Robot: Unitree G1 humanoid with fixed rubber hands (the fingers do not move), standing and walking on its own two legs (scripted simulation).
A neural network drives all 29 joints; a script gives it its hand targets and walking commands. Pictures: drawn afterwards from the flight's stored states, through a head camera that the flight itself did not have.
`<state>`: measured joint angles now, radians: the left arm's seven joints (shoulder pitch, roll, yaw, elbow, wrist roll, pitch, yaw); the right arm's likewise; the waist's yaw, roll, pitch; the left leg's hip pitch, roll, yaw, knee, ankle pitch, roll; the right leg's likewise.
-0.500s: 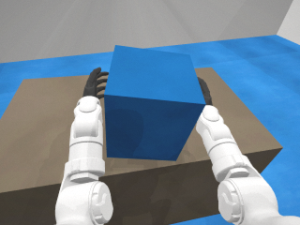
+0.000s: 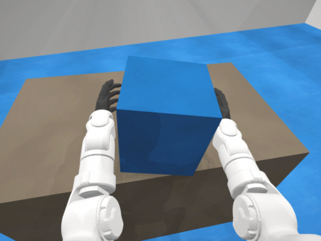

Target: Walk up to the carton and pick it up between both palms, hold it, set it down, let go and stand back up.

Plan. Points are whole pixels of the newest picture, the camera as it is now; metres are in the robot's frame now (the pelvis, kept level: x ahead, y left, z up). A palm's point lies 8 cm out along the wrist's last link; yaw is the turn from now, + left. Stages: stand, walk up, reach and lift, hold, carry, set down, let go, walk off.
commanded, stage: set down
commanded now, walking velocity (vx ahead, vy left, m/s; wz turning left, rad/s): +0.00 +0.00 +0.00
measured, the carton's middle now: (162, 119) +0.42 +0.01 +0.09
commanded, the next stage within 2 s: none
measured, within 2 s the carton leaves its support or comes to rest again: rests again in 1.56 s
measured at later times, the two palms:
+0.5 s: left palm (111, 115) +0.42 +0.14 +0.11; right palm (220, 122) +0.40 -0.16 +0.09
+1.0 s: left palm (108, 123) +0.41 +0.15 +0.09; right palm (217, 126) +0.39 -0.15 +0.08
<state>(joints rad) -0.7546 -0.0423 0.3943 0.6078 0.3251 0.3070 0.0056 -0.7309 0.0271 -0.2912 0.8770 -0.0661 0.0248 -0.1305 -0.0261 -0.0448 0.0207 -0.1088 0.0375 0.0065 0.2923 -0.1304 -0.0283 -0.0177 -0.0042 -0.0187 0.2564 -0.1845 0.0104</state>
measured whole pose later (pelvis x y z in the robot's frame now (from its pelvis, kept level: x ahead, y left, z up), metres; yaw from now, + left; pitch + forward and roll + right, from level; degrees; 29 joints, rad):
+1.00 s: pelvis +0.01 +0.00 +0.00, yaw -1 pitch +4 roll +0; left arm -0.70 -0.06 0.42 0.73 0.32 0.11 0.01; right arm -0.67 0.09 -0.43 0.87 -0.24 -0.10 -0.09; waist 0.01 -0.04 -0.04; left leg -0.24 0.05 0.03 0.30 -0.13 -0.03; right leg -0.16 0.00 0.00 0.26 -0.18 0.01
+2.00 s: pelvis +0.02 +0.00 +0.00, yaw -2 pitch +2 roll +0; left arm -0.69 -0.12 0.53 0.73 0.41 0.03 -0.03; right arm -0.67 0.13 -0.56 0.83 -0.38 -0.18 -0.03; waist 0.01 -0.02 0.02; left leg -0.18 0.04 0.05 0.29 -0.15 -0.02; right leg -0.12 -0.01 0.01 0.29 -0.20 0.02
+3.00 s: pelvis +0.01 +0.01 -0.01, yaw -5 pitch +16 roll -2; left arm -0.87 0.13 0.15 1.22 -0.04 -0.17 0.12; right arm -0.86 -0.22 0.07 1.23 0.30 -0.22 -0.12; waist 0.06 0.02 -0.21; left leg -0.57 0.08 0.06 0.51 -0.21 -0.02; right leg -0.49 0.03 0.04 0.42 -0.21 0.02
